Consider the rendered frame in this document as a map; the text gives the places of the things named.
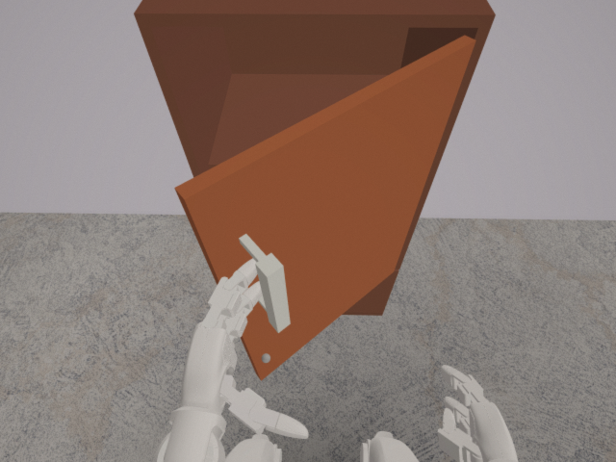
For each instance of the left robot forearm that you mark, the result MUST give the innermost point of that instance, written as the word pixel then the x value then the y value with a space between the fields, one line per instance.
pixel 195 436

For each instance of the cupboard door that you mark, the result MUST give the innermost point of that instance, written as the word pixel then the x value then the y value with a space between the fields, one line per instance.
pixel 331 197

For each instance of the right robot thigh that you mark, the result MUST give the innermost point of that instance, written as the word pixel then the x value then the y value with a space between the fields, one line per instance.
pixel 384 449

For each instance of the handle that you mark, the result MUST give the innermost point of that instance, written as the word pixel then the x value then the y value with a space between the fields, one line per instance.
pixel 272 281

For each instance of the right robot hand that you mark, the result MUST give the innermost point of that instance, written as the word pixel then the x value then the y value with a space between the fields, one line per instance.
pixel 483 435

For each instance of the left robot thigh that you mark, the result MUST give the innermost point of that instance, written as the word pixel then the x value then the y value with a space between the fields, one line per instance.
pixel 255 450

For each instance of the left robot hand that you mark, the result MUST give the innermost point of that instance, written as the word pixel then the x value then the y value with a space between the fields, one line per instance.
pixel 211 353

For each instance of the robot thigh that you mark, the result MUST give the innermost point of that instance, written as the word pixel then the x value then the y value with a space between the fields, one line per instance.
pixel 255 450
pixel 384 449

